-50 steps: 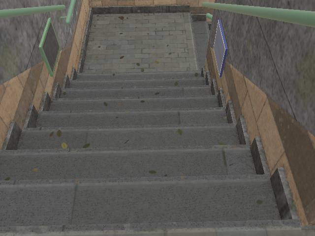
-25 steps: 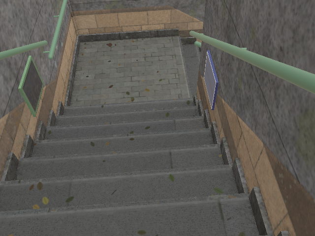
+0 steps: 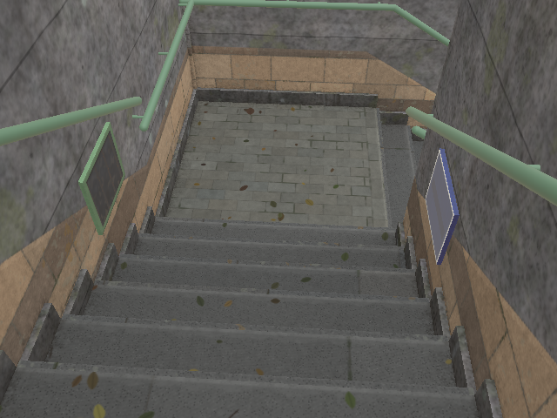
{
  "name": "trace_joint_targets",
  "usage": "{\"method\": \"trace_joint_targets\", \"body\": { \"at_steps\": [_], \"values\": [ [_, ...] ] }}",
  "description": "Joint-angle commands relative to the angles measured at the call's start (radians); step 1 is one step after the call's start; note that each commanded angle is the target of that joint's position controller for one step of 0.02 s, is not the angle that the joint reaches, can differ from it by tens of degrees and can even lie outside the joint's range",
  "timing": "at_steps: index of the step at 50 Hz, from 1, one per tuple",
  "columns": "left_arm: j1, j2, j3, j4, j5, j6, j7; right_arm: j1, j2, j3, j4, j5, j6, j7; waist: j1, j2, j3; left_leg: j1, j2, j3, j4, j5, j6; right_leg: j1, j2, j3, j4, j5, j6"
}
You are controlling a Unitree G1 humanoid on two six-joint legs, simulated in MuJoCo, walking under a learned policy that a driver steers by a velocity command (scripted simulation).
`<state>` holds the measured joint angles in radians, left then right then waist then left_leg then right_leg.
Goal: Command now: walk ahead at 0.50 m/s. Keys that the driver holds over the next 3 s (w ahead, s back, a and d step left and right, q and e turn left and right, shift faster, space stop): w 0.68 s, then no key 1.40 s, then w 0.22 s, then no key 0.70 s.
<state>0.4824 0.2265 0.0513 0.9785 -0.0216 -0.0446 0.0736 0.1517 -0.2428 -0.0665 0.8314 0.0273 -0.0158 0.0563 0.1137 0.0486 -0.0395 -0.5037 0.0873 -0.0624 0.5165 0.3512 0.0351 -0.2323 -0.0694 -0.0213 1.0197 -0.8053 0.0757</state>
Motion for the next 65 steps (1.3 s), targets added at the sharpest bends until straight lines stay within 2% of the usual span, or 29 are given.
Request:
{"method": "trace_joint_targets", "body": {
  "at_steps": [1, 2, 3, 5, 6, 7, 8, 10, 13, 16, 20, 26, 28, 30, 31, 32, 33, 34, 35, 37, 40, 42, 46, 51, 55, 57, 58, 60, 65],
  "values": [
    [0.012, 0.125, 0.036, 0.008, -0.007, 0.029, 0.013, 0.199, -0.074, -0.029, 0.051, 0.000, -0.023, -0.009, -0.130, -0.110, 0.064, 0.270, 0.022, 0.055, -0.135, 0.004, 0.014, -0.128, -0.139, 0.139, 0.122, 0.512, -0.161],
    [0.014, 0.128, 0.037, 0.024, -0.004, 0.021, 0.003, 0.374, -0.106, -0.046, 0.110, -0.014, -0.030, -0.017, -0.230, -0.058, -0.005, 0.493, -0.015, 0.104, -0.128, -0.063, 0.026, -0.185, -0.079, 0.099, 0.329, 0.597, -0.141],
    [0.042, 0.067, 0.034, 0.038, -0.003, -0.002, -0.015, 0.510, -0.134, -0.044, 0.148, -0.028, -0.036, -0.019, -0.295, 0.144, -0.035, 0.702, 0.088, -0.007, -0.064, 0.238, 0.090, -0.411, 0.078, 0.059, 0.821, 0.021, -0.088],
    [0.166, 0.044, 0.027, 0.005, -0.040, -0.058, -0.038, 0.528, -0.193, -0.042, 0.153, -0.025, -0.034, -0.006, -0.208, 0.423, -0.154, 0.833, 0.231, -0.204, 0.230, 0.388, 0.137, -0.796, 0.115, 0.208, 1.165, -0.032, -0.089],
    [0.110, 0.067, 0.027, -0.044, -0.075, -0.074, -0.026, 0.559, -0.247, -0.060, 0.193, 0.008, -0.024, -0.004, -0.203, 0.406, -0.199, 0.769, 0.339, -0.485, -0.004, -0.295, 0.232, -0.886, 0.102, 0.210, 1.109, 0.143, -0.100],
    [-0.043, 0.128, 0.038, -0.065, -0.087, -0.051, 0.003, 0.439, -0.099, -0.014, 0.180, 0.004, -0.015, -0.001, -0.179, 0.127, -0.034, 0.559, 0.264, -0.477, -0.170, -0.707, 0.202, -0.912, 0.036, 0.119, 1.034, 0.307, -0.134],
    [-0.074, 0.103, 0.035, -0.099, -0.076, -0.039, 0.014, 0.309, -0.112, -0.005, 0.161, -0.013, -0.035, -0.010, -0.108, 0.226, 0.026, 0.394, 0.315, -0.581, -0.186, -0.759, 0.248, -0.890, 0.003, 0.138, 0.982, 0.403, -0.150],
    [-0.061, 0.108, 0.045, -0.073, -0.001, -0.026, -0.018, 0.138, 0.043, 0.045, 0.119, -0.042, -0.086, -0.011, -0.040, 0.068, 0.102, 0.151, 0.222, -0.372, -0.032, -0.474, 0.153, -0.760, -0.054, 0.235, 0.624, 0.629, -0.175],
    [-0.140, 0.043, 0.033, -0.116, 0.035, -0.013, -0.029, 0.238, -0.061, 0.024, 0.181, -0.058, -0.089, -0.063, -0.049, 0.078, 0.099, 0.087, 0.170, -0.266, -0.085, -0.246, 0.204, -0.649, -0.069, 0.175, 0.241, 0.736, -0.087],
    [-0.214, 0.085, 0.041, -0.161, 0.010, -0.010, -0.067, 0.354, -0.040, 0.019, 0.210, -0.038, -0.091, -0.074, -0.083, -0.009, 0.063, 0.286, 0.158, -0.260, 0.002, -0.334, 0.196, -0.778, -0.077, 0.244, 0.054, 0.947, -0.119],
    [-0.391, 0.037, 0.020, -0.203, 0.052, -0.038, -0.113, 0.329, -0.053, 0.030, 0.190, -0.007, -0.090, -0.120, -0.139, -0.015, 0.105, -0.058, 0.016, -0.040, 0.044, -0.654, 0.126, -0.299, 0.032, 0.046, -0.368, 1.493, -0.126],
    [-0.483, 0.040, -0.003, -0.257, 0.004, -0.019, -0.135, 0.425, -0.056, 0.005, 0.194, -0.006, -0.023, -0.120, -0.237, 0.004, 0.172, 0.306, 0.063, -0.157, 0.309, -0.581, 0.165, -0.495, -0.017, 0.096, -0.575, 1.159, -0.095],
    [-0.357, 0.101, 0.019, -0.198, 0.011, -0.022, -0.122, 0.390, -0.054, 0.004, 0.189, -0.015, -0.022, -0.115, -0.179, 0.019, 0.109, 0.313, 0.057, -0.137, 0.504, -0.409, 0.137, -0.282, -0.029, 0.039, -0.639, 1.108, -0.112],
    [0.034, 0.148, 0.053, -0.061, 0.024, -0.020, -0.114, 0.341, -0.051, 0.009, 0.214, -0.004, -0.035, -0.092, 0.014, -0.021, -0.020, 0.163, -0.041, -0.078, 0.951, -0.387, 0.089, 0.182, -0.019, -0.017, -0.675, 1.129, -0.163],
    [0.222, 0.158, 0.046, 0.016, 0.043, -0.017, -0.118, 0.368, 0.018, 0.013, 0.225, 0.010, -0.056, -0.083, 0.066, -0.242, -0.096, -0.122, -0.210, -0.047, 1.423, -1.012, 0.024, 0.476, -0.129, 0.073, -0.467, 1.448, -0.227],
    [0.186, 0.157, 0.028, -0.002, 0.035, -0.006, -0.121, 0.510, 0.039, 0.022, 0.194, 0.037, -0.071, -0.078, -0.033, -0.400, -0.169, -0.411, -0.198, -0.133, 1.609, -1.273, 0.008, 0.654, -0.217, 0.216, -0.224, 1.487, -0.288],
    [0.179, 0.179, 0.041, -0.019, -0.001, 0.020, -0.125, 0.484, -0.015, 0.016, 0.152, 0.037, -0.078, -0.083, -0.021, -0.414, -0.245, -0.519, -0.181, -0.144, 1.648, -1.238, -0.016, 0.656, -0.296, 0.372, -0.319, 1.255, -0.361],
    [0.155, 0.219, 0.060, 0.009, -0.033, 0.024, -0.121, 0.349, -0.036, 0.016, 0.083, 0.068, -0.079, -0.098, -0.032, -0.312, -0.209, -0.633, -0.105, -0.085, 1.458, -1.025, 0.014, 0.579, -0.359, 0.561, -0.543, 0.561, -0.418],
    [-0.023, 0.121, 0.026, -0.041, -0.011, 0.023, -0.121, 0.218, -0.082, 0.009, 0.054, 0.059, -0.042, -0.125, -0.074, -0.090, -0.038, -0.625, -0.041, -0.030, 1.372, -0.851, 0.024, 0.312, -0.331, 0.591, -0.661, 0.348, -0.395],
    [-0.243, 0.027, -0.011, -0.097, 0.033, -0.033, -0.115, 0.243, -0.086, -0.004, 0.073, 0.031, -0.014, -0.129, -0.180, -0.024, 0.092, -0.451, 0.025, -0.118, 1.105, -0.602, 0.034, -0.090, -0.267, 0.516, -0.556, 0.699, -0.325],
    [-0.181, 0.091, -0.005, -0.047, 0.047, -0.048, -0.070, 0.211, -0.004, 0.004, 0.049, -0.029, -0.022, -0.128, -0.172, -0.155, 0.083, -0.260, 0.022, -0.040, 0.669, -0.467, -0.024, -0.246, -0.126, 0.236, -0.564, 1.192, -0.296],
    [-0.130, 0.079, -0.017, -0.017, 0.069, -0.038, -0.053, 0.266, 0.002, 0.008, 0.056, -0.020, -0.017, -0.103, -0.204, -0.175, -0.057, -0.081, 0.006, -0.026, 0.652, -0.300, -0.032, -0.220, -0.134, 0.204, -0.480, 1.396, -0.300],
    [-0.031, 0.010, -0.027, -0.003, -0.010, -0.019, 0.003, 0.070, -0.037, 0.004, -0.012, -0.041, -0.017, -0.065, -0.126, -0.062, 0.032, -0.235, -0.007, -0.071, 0.236, 0.150, -0.008, -0.119, -0.069, 0.155, -0.287, 0.883, -0.249],
    [-0.012, 0.051, 0.008, -0.014, -0.003, 0.029, 0.008, -0.063, 0.008, 0.026, -0.084, -0.005, -0.016, -0.030, -0.044, -0.086, 0.097, 0.018, -0.042, -0.012, -0.069, 0.092, -0.050, -0.228, -0.039, 0.170, -0.158, 0.632, -0.266],
    [-0.031, -0.004, 0.009, -0.012, 0.004, 0.046, -0.008, 0.260, -0.019, -0.009, 0.037, -0.006, -0.011, -0.023, -0.168, -0.043, 0.056, 0.378, -0.003, 0.008, -0.269, 0.128, 0.009, -0.250, -0.009, 0.230, 0.113, 0.653, -0.240],
    [0.111, -0.088, -0.008, 0.051, -0.012, 0.034, -0.042, 0.487, -0.101, -0.020, 0.139, -0.053, 0.008, -0.026, -0.196, 0.255, -0.129, 0.907, 0.191, -0.082, 0.114, 0.766, 0.130, -0.633, 0.219, 0.131, 0.860, -0.262, -0.086],
    [0.164, -0.046, -0.011, 0.037, -0.049, 0.024, -0.045, 0.413, -0.029, 0.017, 0.137, -0.034, 0.012, -0.017, -0.160, 0.254, -0.259, 0.885, 0.254, -0.214, 0.152, 0.668, 0.203, -0.655, 0.142, 0.230, 0.991, -0.247, -0.033],
    [0.006, -0.018, -0.016, -0.039, -0.052, 0.048, -0.021, 0.284, -0.066, 0.020, 0.131, -0.032, 0.011, -0.009, -0.123, 0.049, -0.175, 0.617, 0.295, -0.329, -0.022, 0.100, 0.289, -0.686, 0.085, 0.178, 0.938, -0.058, -0.010],
    [-0.184, -0.005, -0.005, -0.120, 0.007, 0.122, 0.037, 0.137, -0.040, 0.053, 0.071, -0.072, 0.017, -0.049, -0.094, 0.013, 0.021, 0.145, 0.201, -0.324, -0.205, -0.429, 0.208, -0.594, 0.092, 0.164, 0.955, 0.216, -0.044]
  ]
}}
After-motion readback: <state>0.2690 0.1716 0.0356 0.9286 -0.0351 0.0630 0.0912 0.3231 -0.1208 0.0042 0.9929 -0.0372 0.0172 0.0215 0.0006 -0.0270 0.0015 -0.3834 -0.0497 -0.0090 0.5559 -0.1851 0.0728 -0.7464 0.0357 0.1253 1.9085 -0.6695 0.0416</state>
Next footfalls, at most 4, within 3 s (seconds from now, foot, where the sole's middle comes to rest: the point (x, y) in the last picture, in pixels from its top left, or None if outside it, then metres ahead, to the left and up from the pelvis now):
0.06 left None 0.14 0.15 -0.86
0.60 right None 0.45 -0.07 -1.03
1.12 left None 0.69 0.15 -1.20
1.72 right None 0.57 -0.14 -1.03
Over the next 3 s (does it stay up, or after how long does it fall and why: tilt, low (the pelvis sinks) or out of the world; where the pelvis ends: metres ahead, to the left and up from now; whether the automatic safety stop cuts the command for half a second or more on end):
stays up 0.70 -0.10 -0.42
